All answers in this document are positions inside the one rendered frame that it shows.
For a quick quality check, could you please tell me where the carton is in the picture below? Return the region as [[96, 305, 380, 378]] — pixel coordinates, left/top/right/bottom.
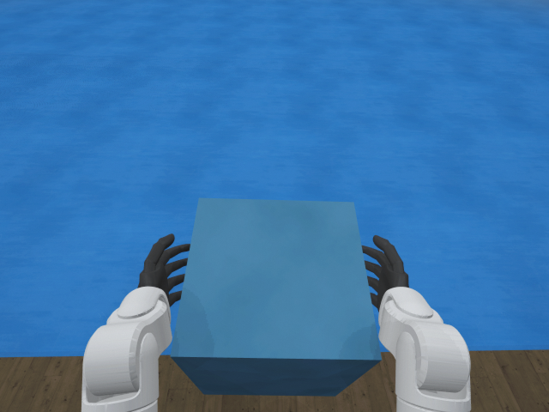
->
[[170, 198, 382, 397]]

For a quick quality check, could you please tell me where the robot left hand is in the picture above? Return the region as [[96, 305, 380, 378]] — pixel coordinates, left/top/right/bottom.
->
[[138, 233, 190, 307]]

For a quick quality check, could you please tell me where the robot left forearm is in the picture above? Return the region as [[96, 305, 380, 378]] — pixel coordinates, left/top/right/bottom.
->
[[81, 287, 172, 412]]

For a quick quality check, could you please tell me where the robot right hand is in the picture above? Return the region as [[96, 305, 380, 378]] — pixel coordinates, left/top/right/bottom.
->
[[362, 235, 409, 312]]

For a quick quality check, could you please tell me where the robot right forearm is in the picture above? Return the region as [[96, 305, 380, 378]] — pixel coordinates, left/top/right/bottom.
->
[[378, 287, 471, 412]]

